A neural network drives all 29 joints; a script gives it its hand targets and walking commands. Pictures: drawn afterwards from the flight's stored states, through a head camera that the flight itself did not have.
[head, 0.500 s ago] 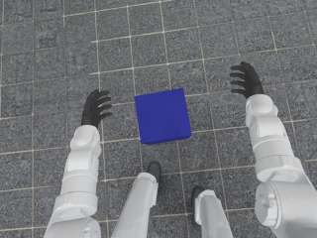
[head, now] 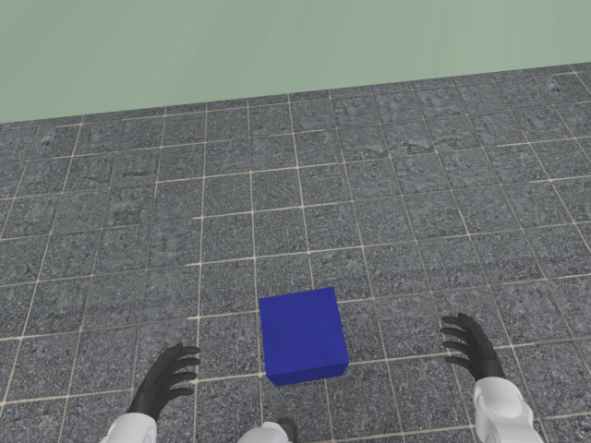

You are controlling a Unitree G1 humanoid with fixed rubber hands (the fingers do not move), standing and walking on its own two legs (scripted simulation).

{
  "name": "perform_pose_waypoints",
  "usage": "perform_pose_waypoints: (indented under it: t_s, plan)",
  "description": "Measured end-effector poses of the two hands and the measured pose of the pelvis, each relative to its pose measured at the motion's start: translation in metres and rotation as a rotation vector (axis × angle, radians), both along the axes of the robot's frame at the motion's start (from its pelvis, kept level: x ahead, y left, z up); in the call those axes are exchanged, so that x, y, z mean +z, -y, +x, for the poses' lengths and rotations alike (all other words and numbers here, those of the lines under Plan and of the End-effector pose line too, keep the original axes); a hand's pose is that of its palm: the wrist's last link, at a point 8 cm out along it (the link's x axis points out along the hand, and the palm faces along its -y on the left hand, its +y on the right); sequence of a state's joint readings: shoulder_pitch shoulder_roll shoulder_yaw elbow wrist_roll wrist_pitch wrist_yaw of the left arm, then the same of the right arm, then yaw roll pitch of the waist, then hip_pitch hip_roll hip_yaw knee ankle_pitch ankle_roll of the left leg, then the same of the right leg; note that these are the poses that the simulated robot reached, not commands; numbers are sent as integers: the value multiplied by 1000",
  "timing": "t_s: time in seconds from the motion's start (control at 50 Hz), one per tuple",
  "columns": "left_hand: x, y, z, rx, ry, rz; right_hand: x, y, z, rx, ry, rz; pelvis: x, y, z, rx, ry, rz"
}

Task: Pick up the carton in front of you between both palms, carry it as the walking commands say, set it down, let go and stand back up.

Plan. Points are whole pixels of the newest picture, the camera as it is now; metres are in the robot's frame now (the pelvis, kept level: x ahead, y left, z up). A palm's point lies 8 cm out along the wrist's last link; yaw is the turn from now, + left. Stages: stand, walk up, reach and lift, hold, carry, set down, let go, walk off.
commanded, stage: let go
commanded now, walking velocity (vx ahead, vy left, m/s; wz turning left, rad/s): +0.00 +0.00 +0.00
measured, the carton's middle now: (303, 339) +0.39 +0.07 -0.64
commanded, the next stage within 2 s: stand in 0.68 s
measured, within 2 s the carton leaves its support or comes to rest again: neither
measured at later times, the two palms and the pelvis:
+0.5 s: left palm (167, 397) +0.17 +0.21 -0.05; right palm out of the picture +0.17 -0.26 -0.06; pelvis +0.01 -0.03 +0.01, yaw +1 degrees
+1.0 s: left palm (124, 419) +0.14 +0.28 -0.10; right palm out of the picture +0.14 -0.30 -0.06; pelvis +0.02 +0.00 +0.00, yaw -1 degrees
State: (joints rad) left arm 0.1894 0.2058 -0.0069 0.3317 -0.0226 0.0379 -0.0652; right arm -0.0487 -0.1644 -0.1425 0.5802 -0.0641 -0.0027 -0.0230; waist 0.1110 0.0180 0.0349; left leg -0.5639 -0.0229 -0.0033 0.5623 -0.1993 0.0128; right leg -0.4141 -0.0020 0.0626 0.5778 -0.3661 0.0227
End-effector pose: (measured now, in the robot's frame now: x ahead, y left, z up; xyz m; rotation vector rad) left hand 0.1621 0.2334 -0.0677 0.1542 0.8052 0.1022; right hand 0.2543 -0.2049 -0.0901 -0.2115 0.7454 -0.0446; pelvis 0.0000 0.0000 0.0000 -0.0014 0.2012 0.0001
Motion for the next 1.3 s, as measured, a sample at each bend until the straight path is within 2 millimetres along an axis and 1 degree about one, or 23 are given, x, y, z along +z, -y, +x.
perform_pose_waypoints:
  t_s: [0.08, 0.24, 0.3, 0.38, 0.48, 0.6, 0.7, 0.76, 0.84, 0.9, 0.94, 1.02, 1.18, 1.3]
  plan:
    - [7, 6, -1, -6, -2, 3, 10, 14, -21, -3, -12, 0, 6, 7, 6, 6, 64, 10]
    - [12, 24, 12, -32, 15, 0, 31, 48, -63, -38, -27, 6, 13, 24, 15, 4, 162, 25]
    - [12, 31, 15, -40, 17, -2, 35, 58, -74, -50, -33, 9, 13, 29, 17, 0, 190, 27]
    - [12, 34, 16, -40, 5, 15, 36, 64, -83, -55, -34, 8, 13, 33, 16, 0, 216, 27]
    - [14, 27, 13, -8, -1, 44, 33, 60, -84, -52, -28, 10, 10, 33, 14, 7, 234, 28]
    - [15, 16, 5, 17, -12, 57, 33, 50, -80, -42, -24, 8, 9, 28, 10, 12, 252, 26]
    - [12, 7, -4, 19, -27, 69, 32, 45, -85, -35, -40, -13, 9, 21, 5, 12, 256, 19]
    - [1, -7, -8, 9, -28, 109, 25, 57, -96, -39, -91, -91, 7, 17, 5, 10, 231, 8]
    - [-13, -25, -14, -3, -58, 131, 25, 80, -113, -80, -148, -173, 5, 13, 9, 3, 211, 0]
    - [-22, -34, -18, -13, -96, 138, 28, 92, -119, -108, -176, -212, 4, 10, 13, -4, 202, -2]
    - [-27, -38, -20, -19, -121, 141, 29, 96, -120, -122, -186, -227, 4, 7, 16, -8, 198, -3]
    - [-33, -43, -19, -28, -153, 146, 30, 96, -118, -137, -195, -238, 5, 3, 21, -15, 195, -6]
    - [-34, -51, -13, -34, -176, 159, 23, 84, -112, -142, -210, -219, 6, -4, 27, -24, 200, -5]
    - [-33, -58, -16, -30, -195, 172, 20, 82, -114, -148, -226, -208, 8, -7, 28, -26, 208, -4]
